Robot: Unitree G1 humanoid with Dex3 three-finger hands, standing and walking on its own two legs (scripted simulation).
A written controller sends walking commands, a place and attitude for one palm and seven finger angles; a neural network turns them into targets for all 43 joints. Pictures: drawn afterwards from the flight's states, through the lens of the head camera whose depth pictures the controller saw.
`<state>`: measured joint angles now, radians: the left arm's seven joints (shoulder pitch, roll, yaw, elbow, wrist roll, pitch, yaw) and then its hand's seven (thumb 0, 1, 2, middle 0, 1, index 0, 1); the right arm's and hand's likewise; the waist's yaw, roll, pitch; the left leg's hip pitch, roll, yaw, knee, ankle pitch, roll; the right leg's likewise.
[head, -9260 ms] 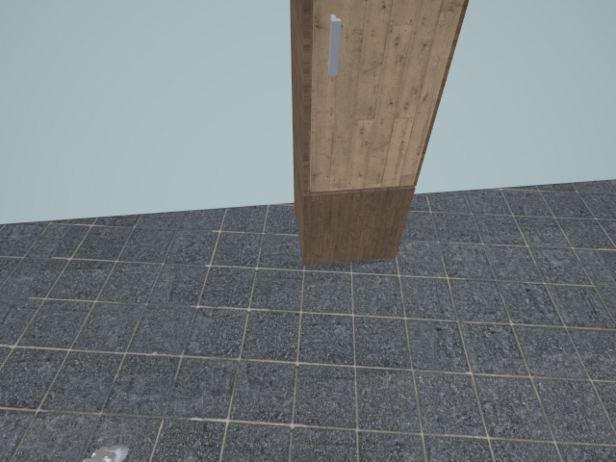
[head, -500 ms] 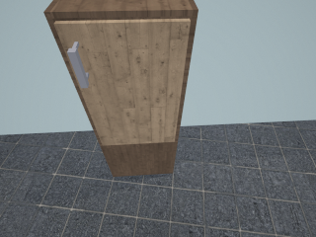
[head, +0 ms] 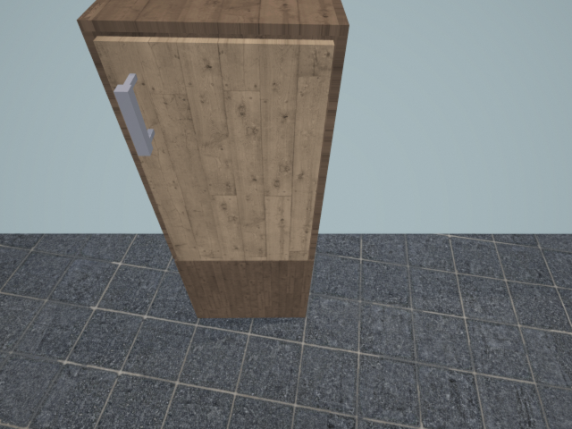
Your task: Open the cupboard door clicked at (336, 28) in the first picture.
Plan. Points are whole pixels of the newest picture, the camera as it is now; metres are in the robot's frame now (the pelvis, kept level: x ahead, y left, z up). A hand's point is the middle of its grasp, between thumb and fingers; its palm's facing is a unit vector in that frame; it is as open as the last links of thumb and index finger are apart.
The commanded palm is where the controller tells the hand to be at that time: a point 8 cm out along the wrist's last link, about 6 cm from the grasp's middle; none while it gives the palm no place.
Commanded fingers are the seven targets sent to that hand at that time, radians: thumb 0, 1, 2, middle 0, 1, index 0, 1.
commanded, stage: come to a stop and stand still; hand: left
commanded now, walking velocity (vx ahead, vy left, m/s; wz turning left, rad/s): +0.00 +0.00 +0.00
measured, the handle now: (138, 115) +0.55 +0.29 +0.14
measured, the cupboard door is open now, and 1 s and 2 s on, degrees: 0 0 0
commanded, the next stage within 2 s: look again from close up in 0.38 s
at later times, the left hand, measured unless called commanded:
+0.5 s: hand out of the picture -0.02 +0.16 -0.18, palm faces +0.05 -0.99 -0.16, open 7.3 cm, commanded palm none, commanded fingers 0.00 0.90 0.90 -0.20 -0.30 -0.20 -0.30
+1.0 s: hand out of the picture -0.03 +0.16 -0.18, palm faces +0.05 -0.99 -0.16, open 7.3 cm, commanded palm none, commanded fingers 0.00 0.90 0.90 -0.20 -0.30 -0.20 -0.30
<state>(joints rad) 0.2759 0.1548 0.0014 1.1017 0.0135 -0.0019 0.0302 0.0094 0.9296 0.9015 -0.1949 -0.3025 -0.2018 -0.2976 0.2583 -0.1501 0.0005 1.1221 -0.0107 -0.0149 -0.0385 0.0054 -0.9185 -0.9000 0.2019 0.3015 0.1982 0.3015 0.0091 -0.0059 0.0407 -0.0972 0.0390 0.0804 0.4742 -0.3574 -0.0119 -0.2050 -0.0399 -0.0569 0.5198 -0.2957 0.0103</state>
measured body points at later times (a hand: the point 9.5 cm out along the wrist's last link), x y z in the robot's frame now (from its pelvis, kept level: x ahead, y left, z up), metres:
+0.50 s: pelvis -0.01 +0.00 +0.00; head +0.00 +0.01 +0.45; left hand -0.02 +0.22 -0.16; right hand -0.03 -0.21 -0.16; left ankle -0.06 +0.12 -0.74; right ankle -0.01 -0.12 -0.74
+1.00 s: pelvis -0.01 +0.00 +0.00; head +0.00 +0.01 +0.45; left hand -0.03 +0.22 -0.16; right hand -0.02 -0.21 -0.16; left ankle -0.06 +0.12 -0.74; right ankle -0.01 -0.12 -0.74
